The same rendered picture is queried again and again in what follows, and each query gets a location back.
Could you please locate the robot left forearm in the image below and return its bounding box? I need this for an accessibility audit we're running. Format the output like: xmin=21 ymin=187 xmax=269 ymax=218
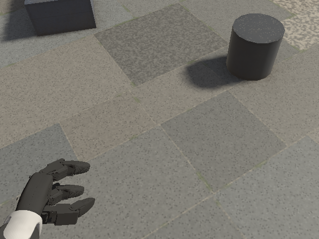
xmin=0 ymin=210 xmax=43 ymax=239

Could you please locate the robot left hand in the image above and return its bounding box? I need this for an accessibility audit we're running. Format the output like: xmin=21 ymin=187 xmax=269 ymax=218
xmin=15 ymin=158 xmax=96 ymax=226

